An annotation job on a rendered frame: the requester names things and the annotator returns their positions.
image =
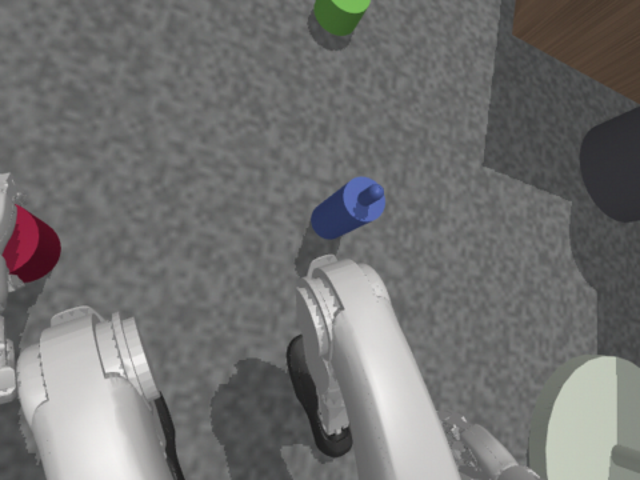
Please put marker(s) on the left robot foot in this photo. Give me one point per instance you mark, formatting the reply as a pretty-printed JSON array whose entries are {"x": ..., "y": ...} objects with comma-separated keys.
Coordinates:
[{"x": 169, "y": 432}]

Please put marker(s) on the coat stand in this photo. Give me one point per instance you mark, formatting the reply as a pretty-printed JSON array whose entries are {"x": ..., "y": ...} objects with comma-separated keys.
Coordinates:
[{"x": 586, "y": 421}]

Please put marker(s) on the right robot hand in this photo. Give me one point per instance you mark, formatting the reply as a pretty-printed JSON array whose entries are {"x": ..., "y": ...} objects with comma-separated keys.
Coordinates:
[{"x": 484, "y": 456}]

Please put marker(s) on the right robot foot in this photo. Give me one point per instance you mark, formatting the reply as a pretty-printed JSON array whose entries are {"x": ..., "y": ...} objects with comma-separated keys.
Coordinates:
[{"x": 305, "y": 390}]

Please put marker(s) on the left robot arm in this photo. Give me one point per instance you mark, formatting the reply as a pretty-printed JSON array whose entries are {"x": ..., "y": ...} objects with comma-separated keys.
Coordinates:
[{"x": 8, "y": 377}]

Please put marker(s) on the left robot hand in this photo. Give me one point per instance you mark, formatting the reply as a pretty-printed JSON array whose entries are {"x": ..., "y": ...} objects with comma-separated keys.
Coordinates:
[{"x": 10, "y": 193}]

